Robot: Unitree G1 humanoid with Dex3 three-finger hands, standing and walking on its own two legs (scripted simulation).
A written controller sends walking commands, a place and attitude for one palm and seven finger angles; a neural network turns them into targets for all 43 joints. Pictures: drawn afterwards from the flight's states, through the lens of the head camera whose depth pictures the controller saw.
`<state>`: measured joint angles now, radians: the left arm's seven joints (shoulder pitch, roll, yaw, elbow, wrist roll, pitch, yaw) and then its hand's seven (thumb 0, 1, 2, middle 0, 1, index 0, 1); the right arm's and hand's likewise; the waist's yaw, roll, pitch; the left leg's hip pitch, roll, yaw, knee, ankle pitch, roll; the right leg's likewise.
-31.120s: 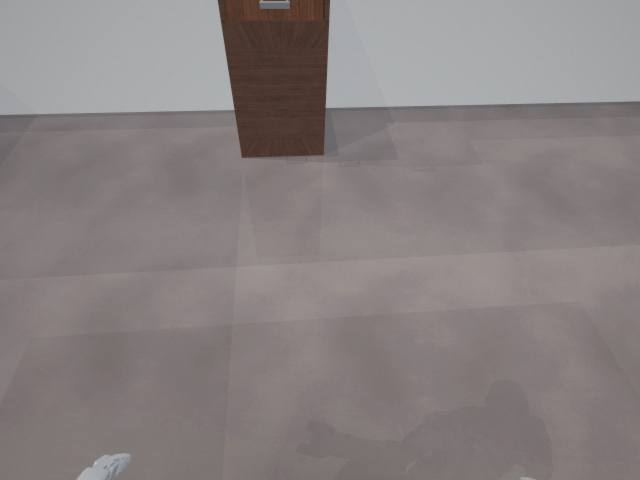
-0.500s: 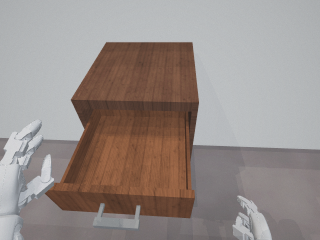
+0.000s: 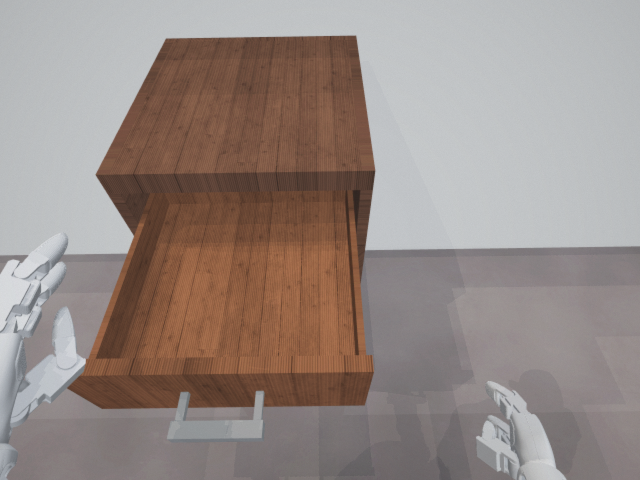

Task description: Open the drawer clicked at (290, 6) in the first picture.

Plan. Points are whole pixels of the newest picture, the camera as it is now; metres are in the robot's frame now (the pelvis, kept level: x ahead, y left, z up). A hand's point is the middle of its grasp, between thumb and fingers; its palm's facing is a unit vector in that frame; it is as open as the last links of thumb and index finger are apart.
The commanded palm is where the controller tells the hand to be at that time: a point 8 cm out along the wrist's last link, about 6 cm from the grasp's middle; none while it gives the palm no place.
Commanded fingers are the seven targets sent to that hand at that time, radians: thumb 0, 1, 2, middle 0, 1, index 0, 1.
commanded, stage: step back with the hand held close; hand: left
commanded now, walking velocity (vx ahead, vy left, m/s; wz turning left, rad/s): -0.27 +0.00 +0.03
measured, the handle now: (219, 414) +0.20 +0.15 -0.04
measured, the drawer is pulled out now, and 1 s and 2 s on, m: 0.29 0.29 0.29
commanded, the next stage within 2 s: stop stepping back and stand still in 0.90 s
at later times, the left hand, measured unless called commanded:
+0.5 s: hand (7, 456) +0.12 +0.24 +0.15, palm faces +0.36 -0.83 -0.42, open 7.4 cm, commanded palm +0.06 +0.29 +0.18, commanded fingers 0.00 0.90 0.90 -0.20 -0.30 -0.20 -0.30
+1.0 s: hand out of the picture +0.04 +0.16 +0.16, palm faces +0.12 -0.81 -0.57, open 7.4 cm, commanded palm -0.04 +0.24 +0.18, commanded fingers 0.00 0.90 0.90 -0.20 -0.30 -0.20 -0.30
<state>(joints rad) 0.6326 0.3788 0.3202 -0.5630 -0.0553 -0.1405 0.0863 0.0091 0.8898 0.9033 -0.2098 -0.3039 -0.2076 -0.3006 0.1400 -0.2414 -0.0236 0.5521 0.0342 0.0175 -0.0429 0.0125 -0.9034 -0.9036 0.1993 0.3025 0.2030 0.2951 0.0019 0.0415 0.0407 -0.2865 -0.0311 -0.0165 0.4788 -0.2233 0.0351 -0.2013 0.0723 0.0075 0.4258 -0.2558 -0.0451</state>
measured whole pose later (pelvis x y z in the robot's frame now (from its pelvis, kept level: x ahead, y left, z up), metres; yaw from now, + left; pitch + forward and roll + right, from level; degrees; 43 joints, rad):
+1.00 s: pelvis -0.18 -0.04 -0.01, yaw -1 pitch +4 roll -4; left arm 0.65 0.48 0.40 -0.73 -0.08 -0.22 0.06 0.01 0.89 0.90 -0.21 -0.30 -0.21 -0.30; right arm 0.06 -0.18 0.01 0.58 0.00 -0.09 0.00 0.01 -0.90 -0.90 0.20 0.30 0.21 0.30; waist -0.02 0.07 0.12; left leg -0.55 0.11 -0.05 0.52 -0.07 -0.02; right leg -0.20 0.11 -0.06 0.47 -0.33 -0.06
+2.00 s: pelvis -0.29 -0.06 +0.00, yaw +3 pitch +1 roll +0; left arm 0.65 0.47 0.41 -0.65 -0.03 -0.23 0.17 0.01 0.89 0.90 -0.21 -0.30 -0.21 -0.30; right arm 0.26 -0.20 -0.04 0.60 0.00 -0.12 -0.05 0.01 -0.90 -0.90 0.20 0.30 0.20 0.29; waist -0.05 -0.05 0.01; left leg -0.22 -0.01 0.04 0.47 -0.25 0.02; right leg -0.42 0.03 -0.06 0.82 -0.41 -0.01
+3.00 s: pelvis -0.27 -0.07 +0.00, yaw +3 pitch -2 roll +0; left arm 0.28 0.13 0.02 1.12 0.01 0.00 0.03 0.01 0.92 0.90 -0.20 -0.30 -0.20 -0.30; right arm 0.33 -0.09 0.00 1.12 -0.01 0.00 -0.04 0.01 -0.91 -0.90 0.20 0.30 0.20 0.29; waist 0.00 0.00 0.06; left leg -0.12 0.03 0.04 0.42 -0.27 0.00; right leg -0.18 0.01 -0.03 0.41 -0.20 -0.02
